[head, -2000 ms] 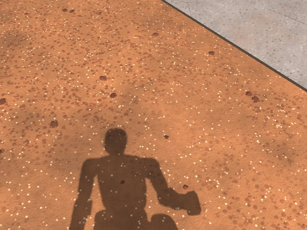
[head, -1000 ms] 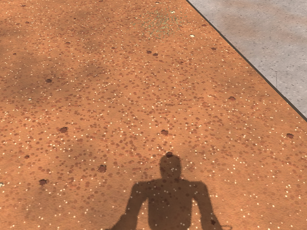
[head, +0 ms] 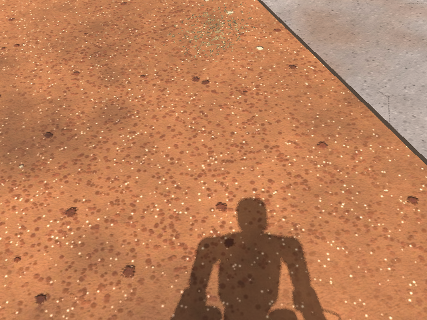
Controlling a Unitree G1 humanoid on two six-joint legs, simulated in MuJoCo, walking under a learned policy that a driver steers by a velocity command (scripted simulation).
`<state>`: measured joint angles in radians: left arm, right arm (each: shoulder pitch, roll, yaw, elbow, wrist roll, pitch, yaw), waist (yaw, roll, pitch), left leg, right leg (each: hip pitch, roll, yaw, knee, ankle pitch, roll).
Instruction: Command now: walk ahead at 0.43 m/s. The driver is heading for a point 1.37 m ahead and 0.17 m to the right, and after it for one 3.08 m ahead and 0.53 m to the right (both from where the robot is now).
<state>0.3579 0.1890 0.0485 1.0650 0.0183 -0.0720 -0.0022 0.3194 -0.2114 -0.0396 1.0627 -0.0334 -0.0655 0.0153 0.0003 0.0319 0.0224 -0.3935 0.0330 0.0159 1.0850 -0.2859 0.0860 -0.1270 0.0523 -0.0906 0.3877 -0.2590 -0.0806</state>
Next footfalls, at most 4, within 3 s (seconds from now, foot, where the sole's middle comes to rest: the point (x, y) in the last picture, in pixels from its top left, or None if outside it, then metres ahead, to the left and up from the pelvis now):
0.34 left None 0.36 0.08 -0.78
0.90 right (259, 272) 0.67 -0.09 -0.78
1.32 left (200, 270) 0.68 0.11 -0.78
1.62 right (266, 255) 0.73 -0.12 -0.78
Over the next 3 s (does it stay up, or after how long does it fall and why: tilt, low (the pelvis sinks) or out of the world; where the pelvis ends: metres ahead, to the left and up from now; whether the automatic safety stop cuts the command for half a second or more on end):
stays up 1.39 -0.08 0.00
